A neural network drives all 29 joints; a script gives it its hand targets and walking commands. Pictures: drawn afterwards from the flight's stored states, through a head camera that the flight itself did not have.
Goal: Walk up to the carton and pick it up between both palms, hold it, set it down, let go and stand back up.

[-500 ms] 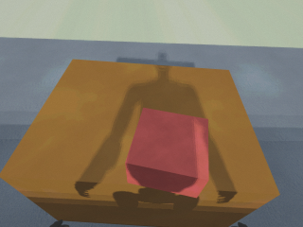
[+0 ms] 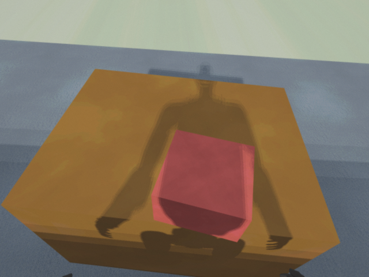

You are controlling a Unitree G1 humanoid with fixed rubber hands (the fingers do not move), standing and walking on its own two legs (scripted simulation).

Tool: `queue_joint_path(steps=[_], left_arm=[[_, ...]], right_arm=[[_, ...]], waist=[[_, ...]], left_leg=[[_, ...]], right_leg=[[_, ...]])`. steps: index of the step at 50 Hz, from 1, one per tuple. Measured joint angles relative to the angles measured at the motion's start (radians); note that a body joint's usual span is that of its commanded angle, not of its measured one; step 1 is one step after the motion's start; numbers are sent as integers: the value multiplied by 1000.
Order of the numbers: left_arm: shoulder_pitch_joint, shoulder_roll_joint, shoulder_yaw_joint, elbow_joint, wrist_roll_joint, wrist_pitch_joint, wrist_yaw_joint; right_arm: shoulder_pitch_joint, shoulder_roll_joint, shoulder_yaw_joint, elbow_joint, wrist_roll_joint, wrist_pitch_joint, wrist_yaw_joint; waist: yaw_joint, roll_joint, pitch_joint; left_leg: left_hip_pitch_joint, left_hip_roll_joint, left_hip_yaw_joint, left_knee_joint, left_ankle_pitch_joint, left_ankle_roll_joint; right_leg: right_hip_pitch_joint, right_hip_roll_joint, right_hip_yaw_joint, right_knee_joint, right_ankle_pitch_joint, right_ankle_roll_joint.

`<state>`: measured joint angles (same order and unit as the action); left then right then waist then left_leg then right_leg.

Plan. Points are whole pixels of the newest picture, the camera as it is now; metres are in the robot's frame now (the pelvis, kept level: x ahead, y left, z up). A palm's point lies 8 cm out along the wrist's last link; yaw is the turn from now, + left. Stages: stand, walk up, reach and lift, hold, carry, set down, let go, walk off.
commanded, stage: walk up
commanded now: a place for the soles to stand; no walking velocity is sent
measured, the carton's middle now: (205, 182) +0.40 -0.06 -0.08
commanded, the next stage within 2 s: none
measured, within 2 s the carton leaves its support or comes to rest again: neither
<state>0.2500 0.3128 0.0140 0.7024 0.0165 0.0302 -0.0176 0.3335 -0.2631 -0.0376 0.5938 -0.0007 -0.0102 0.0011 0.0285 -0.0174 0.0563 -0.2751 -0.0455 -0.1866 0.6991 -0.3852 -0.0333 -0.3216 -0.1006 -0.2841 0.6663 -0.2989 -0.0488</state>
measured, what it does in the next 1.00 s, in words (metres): stands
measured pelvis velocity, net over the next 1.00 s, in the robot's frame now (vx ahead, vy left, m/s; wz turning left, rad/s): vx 0.00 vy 0.00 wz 0.01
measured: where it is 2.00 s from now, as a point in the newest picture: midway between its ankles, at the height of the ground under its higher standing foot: outside the picture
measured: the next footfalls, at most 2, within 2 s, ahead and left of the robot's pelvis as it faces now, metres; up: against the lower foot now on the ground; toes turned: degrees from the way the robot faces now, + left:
none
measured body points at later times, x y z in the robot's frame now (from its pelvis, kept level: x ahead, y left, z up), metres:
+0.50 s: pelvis +0.00 +0.00 +0.00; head +0.01 +0.01 +0.45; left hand +0.11 +0.28 -0.11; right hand +0.13 -0.26 -0.09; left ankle +0.00 +0.15 -0.72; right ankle +0.04 -0.09 -0.72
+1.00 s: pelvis +0.00 +0.00 +0.00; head +0.01 +0.01 +0.45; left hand +0.10 +0.28 -0.11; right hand +0.13 -0.26 -0.09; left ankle +0.00 +0.15 -0.72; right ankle +0.04 -0.09 -0.72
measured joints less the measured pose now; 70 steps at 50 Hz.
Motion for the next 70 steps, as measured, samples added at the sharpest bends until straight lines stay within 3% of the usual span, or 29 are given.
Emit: queue_joint_path(steps=[70], left_arm=[[31, 2, -3, -19, -3, 9, -6]], right_arm=[[-30, -7, 7, 18, -3, 4, -6]], waist=[[6, 11, 1]], left_leg=[[5, 2, -1, 8, -11, 0]], right_leg=[[9, 1, 8, 11, -17, 7]])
